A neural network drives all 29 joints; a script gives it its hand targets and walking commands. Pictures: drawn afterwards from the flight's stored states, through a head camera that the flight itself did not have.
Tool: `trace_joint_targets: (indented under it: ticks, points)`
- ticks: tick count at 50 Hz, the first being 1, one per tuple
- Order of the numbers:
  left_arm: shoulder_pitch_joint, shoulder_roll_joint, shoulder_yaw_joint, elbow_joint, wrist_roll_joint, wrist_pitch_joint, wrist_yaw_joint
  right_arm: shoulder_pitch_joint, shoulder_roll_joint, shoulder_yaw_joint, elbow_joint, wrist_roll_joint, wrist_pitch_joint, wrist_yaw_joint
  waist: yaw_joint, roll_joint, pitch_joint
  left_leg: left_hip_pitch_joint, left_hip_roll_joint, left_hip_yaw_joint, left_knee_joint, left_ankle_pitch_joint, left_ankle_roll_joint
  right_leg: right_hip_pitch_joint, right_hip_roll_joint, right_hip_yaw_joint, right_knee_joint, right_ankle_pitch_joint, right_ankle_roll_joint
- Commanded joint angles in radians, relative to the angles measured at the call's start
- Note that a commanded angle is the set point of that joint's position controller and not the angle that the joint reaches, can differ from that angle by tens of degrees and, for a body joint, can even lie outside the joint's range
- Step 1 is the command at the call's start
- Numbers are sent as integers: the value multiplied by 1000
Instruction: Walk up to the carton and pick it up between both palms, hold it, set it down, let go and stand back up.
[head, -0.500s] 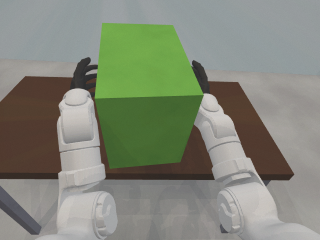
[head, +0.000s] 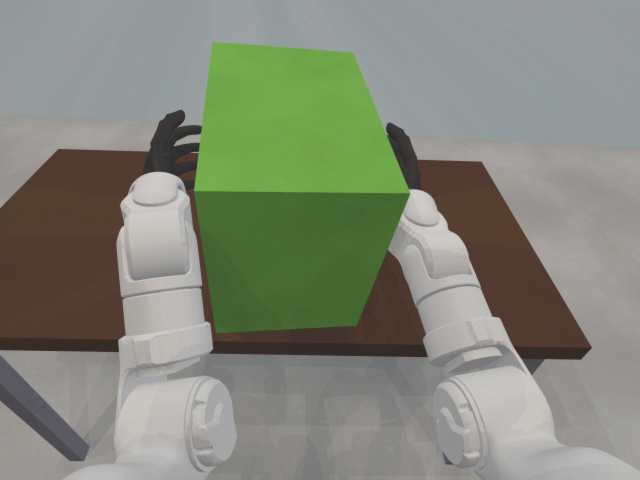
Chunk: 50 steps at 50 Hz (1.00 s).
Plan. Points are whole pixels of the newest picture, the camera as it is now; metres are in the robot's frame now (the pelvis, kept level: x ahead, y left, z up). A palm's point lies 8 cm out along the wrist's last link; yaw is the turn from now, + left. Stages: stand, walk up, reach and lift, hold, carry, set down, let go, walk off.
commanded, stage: hold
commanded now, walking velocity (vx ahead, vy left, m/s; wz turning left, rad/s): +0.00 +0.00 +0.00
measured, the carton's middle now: (286, 188) +0.41 +0.01 +0.19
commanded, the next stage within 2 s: none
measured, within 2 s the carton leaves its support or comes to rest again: neither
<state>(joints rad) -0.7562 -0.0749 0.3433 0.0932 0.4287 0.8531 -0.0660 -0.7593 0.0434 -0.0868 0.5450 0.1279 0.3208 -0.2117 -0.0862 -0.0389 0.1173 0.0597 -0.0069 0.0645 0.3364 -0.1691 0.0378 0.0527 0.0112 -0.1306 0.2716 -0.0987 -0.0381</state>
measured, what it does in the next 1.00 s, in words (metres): stands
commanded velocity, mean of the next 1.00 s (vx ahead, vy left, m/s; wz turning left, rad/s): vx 0.00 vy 0.00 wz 0.00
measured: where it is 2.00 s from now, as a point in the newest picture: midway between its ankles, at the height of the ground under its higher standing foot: outside the picture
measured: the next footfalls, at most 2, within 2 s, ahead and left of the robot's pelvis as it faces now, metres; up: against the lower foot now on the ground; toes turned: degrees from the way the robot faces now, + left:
none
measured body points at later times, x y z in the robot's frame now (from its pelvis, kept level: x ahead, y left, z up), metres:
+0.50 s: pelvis +0.01 +0.00 +0.00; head -0.03 +0.02 +0.45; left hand +0.39 +0.14 +0.23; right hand +0.39 -0.13 +0.21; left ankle +0.03 +0.09 -0.75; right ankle +0.06 -0.09 -0.75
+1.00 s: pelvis +0.01 +0.00 +0.00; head -0.05 +0.02 +0.45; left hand +0.38 +0.15 +0.24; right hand +0.38 -0.12 +0.22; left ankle +0.03 +0.09 -0.75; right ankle +0.06 -0.09 -0.75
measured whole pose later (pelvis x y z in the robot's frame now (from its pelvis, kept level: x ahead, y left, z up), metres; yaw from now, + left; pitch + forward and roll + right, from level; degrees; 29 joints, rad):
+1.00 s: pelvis +0.01 +0.00 +0.00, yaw +0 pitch -14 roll -1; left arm -0.74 -0.08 0.34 0.04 0.43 0.88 -0.07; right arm -0.77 0.03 -0.06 0.53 0.16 0.34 -0.22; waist -0.09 -0.05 0.11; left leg 0.07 -0.01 0.06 0.34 -0.18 0.04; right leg 0.07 0.01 -0.13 0.27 -0.11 -0.04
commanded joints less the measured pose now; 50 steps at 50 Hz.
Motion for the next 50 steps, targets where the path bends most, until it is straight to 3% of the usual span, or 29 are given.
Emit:
trace_joint_targets:
  ticks: [1, 2, 3, 5, 6, 9, 10, 12, 15, 16, 18, 23, 25, 31, 35, 38, 40, 41, 43, 44, 46, 47, 48, 49, 50]
  points:
    - [-559, -448, -412, -32, -154, -50, -118, -799, 491, 331, -288, 58, -78, 86, -5, 32, -368, -88, -1, -4, -79, 90, -2, 179, 18, 35, -16, 44, 68]
    - [-570, -436, -390, -4, -141, -49, -117, -814, 486, 327, -278, 54, -73, 88, 10, 31, -360, -91, 3, -5, -82, 80, -1, 177, 17, 44, -12, 46, 67]
    - [-562, -449, -390, -10, -143, -49, -119, -819, 489, 314, -269, 53, -73, 84, -15, 31, -365, -91, -3, -6, -87, 42, 4, 174, 15, 32, -12, 26, 67]
    - [-561, -435, -388, 11, -135, -48, -117, -798, 487, 309, -242, 46, -75, 92, 1, 75, -333, -117, 8, -8, -91, 28, -10, 179, 19, 33, -8, 1, 62]
    - [-567, -433, -387, 6, -137, -47, -115, -797, 467, 289, -236, 41, -74, 93, -10, 56, -340, -102, 7, -2, -104, 10, 7, 175, 31, 21, -3, -34, 71]
    - [-603, -447, -439, -79, -176, -62, -106, -792, 496, 338, -295, 65, -83, 88, -21, 62, -468, -76, -8, -14, -64, 99, -5, 217, 18, 36, 13, 84, 65]
    - [-585, -446, -428, -71, -166, -59, -104, -793, 506, 355, -307, 78, -79, 87, -5, 56, -446, -53, 5, -19, -55, 151, -12, 198, 21, 31, 7, 91, 63]
    - [-579, -460, -429, -48, -162, -52, -105, -811, 487, 346, -296, 85, -78, 89, -18, 73, -418, -41, 1, -15, -51, 152, -17, 182, 30, 26, 5, 81, 60]
    - [-560, -421, -416, -44, -153, -45, -108, -799, 487, 364, -305, 82, -78, 80, 9, 39, -402, -85, -3, -13, -56, 111, -8, 207, 13, 44, 5, 103, 72]
    - [-535, -436, -416, -49, -155, -44, -110, -800, 493, 361, -311, 94, -77, 76, 0, 40, -399, -68, -10, -8, -55, 111, -8, 205, 15, 38, 14, 106, 72]
    - [-528, -426, -404, -53, -154, -37, -112, -796, 499, 375, -311, 100, -68, 70, -9, 22, -403, -61, -16, -7, -54, 135, -2, 216, 11, 34, 6, 141, 71]
    - [-524, -453, -466, -135, -172, -29, -117, -742, 471, 416, -377, 110, -56, 59, -34, 51, -434, 12, -6, -24, -17, 318, -45, 216, 28, 35, 14, 246, 70]
    - [-514, -431, -443, -111, -150, -17, -119, -766, 477, 401, -354, 113, -49, 62, -17, 51, -385, -7, -6, -16, -24, 281, -41, 192, 22, 37, 6, 212, 68]
    - [-531, -444, -463, -125, -167, -21, -107, -784, 469, 393, -356, 121, -50, 69, -17, 57, -400, -12, -6, -13, -39, 219, -30, 186, 21, 34, 6, 157, 65]
    - [-557, -445, -439, -57, -150, -20, -115, -784, 463, 343, -304, 85, -42, 84, -7, 76, -363, -83, 17, -14, -77, 108, -27, 156, 24, 37, 3, 26, 56]
    - [-559, -445, -421, -45, -145, -19, -102, -798, 468, 346, -281, 76, -50, 92, 8, 61, -380, -74, 21, -16, -76, 127, -22, 184, 29, 36, 0, 41, 57]
    - [-561, -445, -411, -52, -141, -24, -107, -784, 473, 347, -265, 75, -50, 96, -8, 49, -377, -71, 17, -18, -76, 120, -14, 172, 22, 38, -5, 31, 53]
    - [-597, -462, -424, -62, -151, -25, -105, -810, 487, 344, -302, 78, -57, 97, 4, 62, -419, -60, 7, -16, -69, 129, -16, 164, 28, 27, 5, 46, 53]
    - [-534, -477, -456, -125, -184, -28, -102, -813, 471, 372, -359, 111, -67, 86, -16, 35, -474, -14, 0, -20, -37, 251, -32, 196, 33, 30, 4, 155, 61]
    - [-551, -464, -446, -89, -170, -24, -105, -808, 481, 384, -353, 102, -61, 77, -18, 60, -455, -3, -3, -20, -21, 255, -27, 200, 25, 41, 8, 182, 57]
    - [-508, -430, -424, -68, -148, -13, -123, -762, 466, 386, -320, 93, -42, 63, -20, 33, -373, -26, -2, -19, -41, 214, -25, 192, 25, 35, 6, 151, 64]
    - [-525, -444, -419, -71, -138, -7, -130, -750, 451, 362, -287, 88, -34, 63, -36, 56, -353, -53, 0, -20, -42, 182, -31, 189, 26, 36, 5, 118, 64]
    - [-542, -408, -384, -43, -132, -3, -132, -765, 453, 352, -255, 84, -28, 68, -22, 33, -320, -78, -4, -10, -62, 114, -14, 182, 18, 26, -5, 73, 61]
    - [-539, -416, -381, -20, -126, -3, -133, -765, 462, 342, -253, 78, -30, 77, -3, 47, -298, -104, 9, -7, -86, 80, -16, 173, 23, 34, 2, 34, 63]
    - [-521, -435, -378, -28, -119, -4, -132, -783, 477, 330, -258, 80, -35, 82, -8, 49, -297, -112, 8, -5, -92, 87, -18, 177, 33, 29, -5, 29, 61]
